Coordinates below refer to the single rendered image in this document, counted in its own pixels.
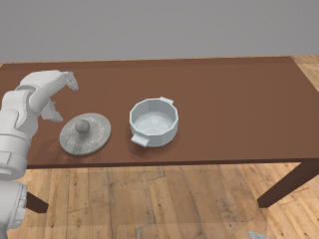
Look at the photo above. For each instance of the lid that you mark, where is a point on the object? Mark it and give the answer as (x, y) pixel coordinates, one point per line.
(85, 143)

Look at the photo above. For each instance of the table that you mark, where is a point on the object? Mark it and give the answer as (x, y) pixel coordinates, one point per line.
(243, 110)

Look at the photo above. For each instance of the robot left upper arm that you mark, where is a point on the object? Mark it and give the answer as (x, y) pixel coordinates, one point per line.
(12, 205)

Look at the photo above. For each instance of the knob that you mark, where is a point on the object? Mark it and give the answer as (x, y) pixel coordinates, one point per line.
(82, 126)

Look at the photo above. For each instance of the left robot hand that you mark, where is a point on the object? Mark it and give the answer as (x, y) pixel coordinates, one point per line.
(51, 82)

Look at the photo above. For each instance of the pot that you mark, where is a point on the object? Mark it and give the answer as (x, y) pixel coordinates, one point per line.
(153, 122)

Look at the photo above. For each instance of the robot left forearm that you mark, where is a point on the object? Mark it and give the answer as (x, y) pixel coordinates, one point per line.
(19, 114)

